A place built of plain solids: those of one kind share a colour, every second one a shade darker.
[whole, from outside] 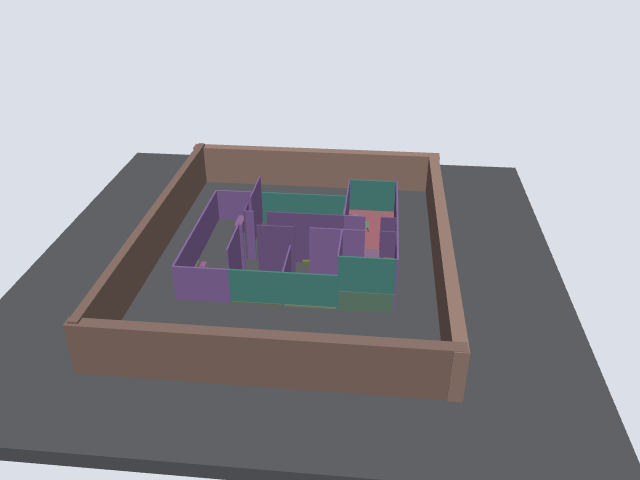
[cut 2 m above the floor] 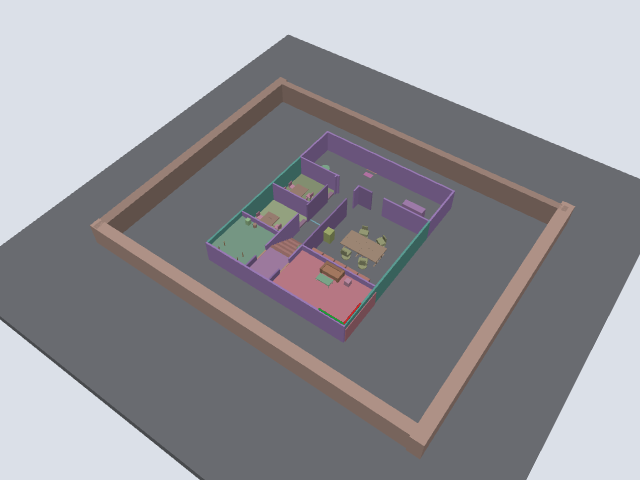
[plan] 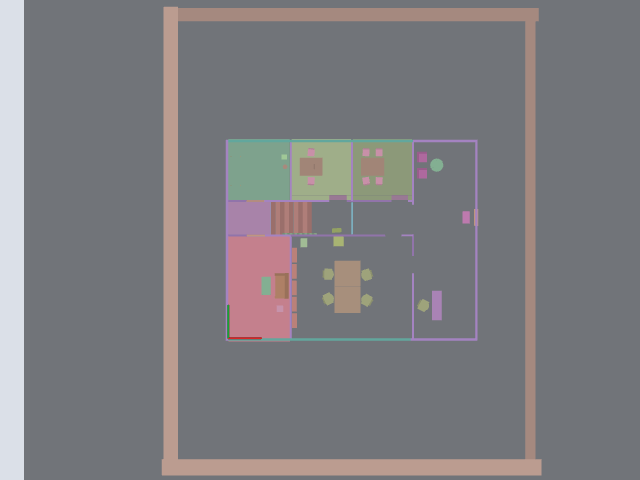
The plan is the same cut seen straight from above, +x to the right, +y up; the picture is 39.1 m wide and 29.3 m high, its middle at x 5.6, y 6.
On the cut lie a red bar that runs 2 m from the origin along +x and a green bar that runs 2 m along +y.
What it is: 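A split-level office floor of the 2010s; 15.1 x 12.0 m, ceiling 2.72 m, its west end 1.51 m higher up one straight flight of 9 risers of 0.168 m in its corridor, a corridor of 2.10 m, a front door of 0.86 to 0.98 x 2.1 m, inner doorways of 0.90 to 1.12 m, desks 0.73 m, task chairs 0.47 m, meeting chairs 0.45 m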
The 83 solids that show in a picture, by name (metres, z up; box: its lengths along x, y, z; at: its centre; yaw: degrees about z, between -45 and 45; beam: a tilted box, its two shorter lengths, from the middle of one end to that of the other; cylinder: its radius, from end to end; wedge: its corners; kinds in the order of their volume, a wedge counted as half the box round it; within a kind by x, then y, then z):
{
 "ring_hedge_1": {"box": [0.89, 28.51, 3.62], "at": [-3.5, 5.99, 1.76]},
 "ring_hedge_2": {"box": [23.18, 0.99, 3.59], "at": [7.54, -7.88, 1.74]},
 "ring_hedge_3": {"box": [22.83, 0.82, 3.65], "at": [7.54, 19.76, 1.78]},
 "ring_hedge_4": {"box": [0.62, 27.98, 3.81], "at": [18.44, 5.99, 1.86]},
 "split_lounge_level_1": {"box": [3.76, 6.42, 1.56], "at": [1.88, 3.01, 0.73]},
 "wall_1": {"box": [0.15, 12.27, 4.28], "at": [-0.07, 5.99, 2.09]},
 "wall_2": {"box": [1.11, 0.12, 4.28], "at": [0.56, 8.38, 2.09]},
 "wall_3": {"box": [1.13, 0.12, 4.28], "at": [0.57, 6.28, 2.09]},
 "wall_4": {"box": [1.63, 0.12, 4.28], "at": [3.01, 8.38, 2.09]},
 "wall_5": {"box": [1.57, 0.12, 4.28], "at": [3.03, 6.28, 2.09]},
 "wall_6": {"box": [0.12, 6.28, 4.28], "at": [3.82, 3.14, 2.09]},
 "wall_7": {"box": [0.12, 3.59, 4.28], "at": [3.82, 10.18, 2.09]},
 "wall_8": {"box": [2.34, 0.12, 4.28], "at": [4.99, 8.38, 2.09]},
 "wall_9": {"box": [5.77, 0.12, 4.28], "at": [6.7, 6.28, 2.09]},
 "wall_10": {"box": [0.12, 3.59, 2.77], "at": [7.55, 10.18, 1.33]},
 "wall_11": {"box": [2.73, 0.12, 4.28], "at": [8.6, 8.38, 2.09]},
 "wall_12": {"box": [0.71, 0.12, 4.28], "at": [10.93, 6.28, 2.09]},
 "wall_13": {"box": [0.3, 0.12, 4.28], "at": [11.13, 8.38, 2.09]},
 "wall_14": {"box": [0.12, 3.98, 4.28], "at": [11.28, 1.99, 2.09]},
 "wall_15": {"box": [0.12, 1.34, 4.28], "at": [11.28, 5.69, 2.09]},
 "wall_16": {"box": [0.12, 3.82, 4.28], "at": [11.28, 10.06, 2.09]},
 "wall_17": {"box": [4.09, 0.15, 2.77], "at": [13.18, -0.07, 1.33]},
 "wall_18": {"box": [4.09, 0.15, 2.77], "at": [13.18, 12.04, 1.33]},
 "wall_19": {"box": [0.15, 12.27, 2.77], "at": [15.14, 5.99, 1.33]},
 "split_kitchen_level_1": {"box": [3.76, 3.73, 1.56], "at": [1.88, 10.3, 0.73]},
 "glazing_1": {"box": [3.82, 0.15, 4.28], "at": [1.91, -0.07, 2.09]},
 "glazing_2": {"box": [3.82, 0.15, 4.28], "at": [1.91, 12.04, 2.09]},
 "glazing_3": {"box": [3.73, 0.15, 2.77], "at": [5.68, 12.04, 1.33]},
 "glazing_4": {"box": [7.46, 0.15, 2.77], "at": [7.55, -0.07, 1.33]},
 "glazing_5": {"box": [3.73, 0.15, 2.77], "at": [9.41, 12.04, 1.33]},
 "split_corridor_level_1": {"box": [2.6, 1.98, 1.56], "at": [1.3, 7.33, 0.73]},
 "meet_level_1": {"box": [2.28, 0.3, 0.2], "at": [5.02, 8.59, 0.05]},
 "meet_level_2": {"box": [3.61, 3.43, 0.2], "at": [5.68, 10.46, 0.05]},
 "meet_level_3": {"box": [2.35, 0.3, 0.2], "at": [8.79, 8.59, 0.05]},
 "meet_level_4": {"box": [3.61, 3.43, 0.2], "at": [9.41, 10.46, 0.05]},
 "split_steps_1": {"box": [0.28, 1.98, 1.56], "at": [2.74, 7.33, 0.73]},
 "split_steps_2": {"box": [0.28, 1.98, 1.39], "at": [3.02, 7.33, 0.65]},
 "split_steps_3": {"box": [0.28, 1.98, 1.23], "at": [3.29, 7.33, 0.56]},
 "split_steps_4": {"box": [0.28, 1.98, 1.06], "at": [3.57, 7.33, 0.48]},
 "split_steps_5": {"box": [0.28, 1.98, 0.89], "at": [3.85, 7.33, 0.4]},
 "split_steps_6": {"box": [0.28, 1.98, 0.72], "at": [4.13, 7.33, 0.31]},
 "split_steps_7": {"box": [0.28, 1.98, 0.55], "at": [4.41, 7.33, 0.23]},
 "split_steps_8": {"box": [0.28, 1.98, 0.39], "at": [4.68, 7.33, 0.14]},
 "split_steps_9": {"box": [0.28, 1.98, 0.22], "at": [4.96, 7.33, 0.06]},
 "shelf_1": {"box": [0.3, 0.9, 1.95], "at": [4.04, 1.08, 0.93]},
 "shelf_2": {"box": [0.3, 0.9, 1.95], "at": [4.04, 2.08, 0.93]},
 "shelf_3": {"box": [0.3, 0.9, 1.95], "at": [4.04, 3.08, 0.93]},
 "shelf_4": {"box": [0.3, 0.9, 1.95], "at": [4.04, 4.08, 0.93]},
 "shelf_5": {"box": [0.3, 0.9, 1.95], "at": [4.04, 5.08, 0.93]},
 "reception_counter_1": {"box": [0.6, 1.8, 1.1], "at": [12.73, 2.0, 0.5]},
 "sofa_1": {"box": [0.65, 1.24, 0.37], "at": [3.19, 3.2, 1.76]},
 "sofa_2": {"box": [0.86, 0.16, 0.65], "at": [3.26, 2.5, 1.79]},
 "sofa_3": {"box": [0.24, 1.56, 0.83], "at": [3.57, 3.2, 1.88]},
 "task_chair_1": {"box": [0.48, 0.68, 0.26], "at": [6.1, 2.41, 0.58], "yaw": 24.3},
 "task_chair_2": {"box": [0.48, 0.68, 0.26], "at": [6.1, 3.91, 0.58], "yaw": -1.6},
 "task_chair_3": {"box": [0.48, 0.68, 0.26], "at": [8.46, 2.32, 0.58], "yaw": -29.5},
 "task_chair_4": {"box": [0.48, 0.68, 0.26], "at": [8.46, 3.88, 0.58], "yaw": 17.7},
 "task_chair_5": {"box": [0.48, 0.68, 0.26], "at": [11.91, 2.01, 0.58], "yaw": -28.0},
 "printer_1": {"box": [0.64, 0.6, 1.09], "at": [6.73, 5.92, 0.49]},
 "club_1": {"box": [0.62, 0.64, 0.48], "at": [11.83, 10.07, 0.19]},
 "club_2": {"box": [0.62, 0.64, 0.48], "at": [11.83, 11.07, 0.19]},
 "desk_1": {"box": [0.8, 1.6, 0.07], "at": [6.88, 2.34, 0.69]},
 "desk_2": {"box": [0.8, 1.6, 0.07], "at": [6.88, 3.94, 0.69]},
 "desk_3": {"box": [0.8, 1.6, 0.07], "at": [7.68, 2.34, 0.69]},
 "desk_4": {"box": [0.8, 1.6, 0.07], "at": [7.68, 3.94, 0.69]},
 "meeting_table_1": {"box": [1.38, 1.1, 0.07], "at": [5.06, 10.47, 0.85]},
 "meeting_table_2": {"box": [1.42, 1.1, 0.07], "at": [8.81, 10.47, 0.85]},
 "filing_cabinet_1": {"box": [0.42, 0.56, 0.65], "at": [4.62, 5.83, 0.27]},
 "meet_steps_1": {"box": [1.07, 0.3, 0.2], "at": [6.7, 8.59, 0.05]},
 "meet_steps_2": {"box": [1.01, 0.3, 0.2], "at": [10.47, 8.59, 0.05]},
 "water_cooler_1": {"box": [0.33, 0.31, 1.03], "at": [3.42, 11.07, 1.98]},
 "coffee_table_1": {"box": [0.58, 1.12, 0.07], "at": [2.31, 3.2, 1.88]},
 "coffee_table_2": {"cylinder": 0.4, "from": [12.73, 10.57, 0.33], "to": [12.73, 10.57, 0.4]},
 "ottoman_1": {"box": [0.4, 0.4, 0.47], "at": [3.16, 1.8, 1.7]},
 "box_cardboard_1": {"box": [0.58, 0.27, 0.38], "at": [6.62, 6.59, 0.14], "yaw": 3.4},
 "side_chair_1": {"box": [0.42, 0.42, 0.04], "at": [5.06, 9.62, 0.58], "yaw": -3.1},
 "side_chair_2": {"box": [0.42, 0.42, 0.04], "at": [5.06, 11.32, 0.58], "yaw": -5.1},
 "side_chair_3": {"box": [0.42, 0.42, 0.04], "at": [8.41, 9.62, 0.58], "yaw": 10.8},
 "side_chair_4": {"box": [0.42, 0.42, 0.04], "at": [8.41, 11.32, 0.58], "yaw": -1.8},
 "side_chair_5": {"box": [0.42, 0.42, 0.04], "at": [9.21, 9.62, 0.58], "yaw": -1.8},
 "side_chair_6": {"box": [0.42, 0.42, 0.04], "at": [9.21, 11.32, 0.58], "yaw": -0.3},
 "doormat_hold_1": {"box": [0.45, 0.75, 0.06], "at": [14.52, 7.38, -0.02]},
 "cable_cover_1": {"box": [0.1, 1.96, 0.07], "at": [7.56, 7.33, -0.01]}
}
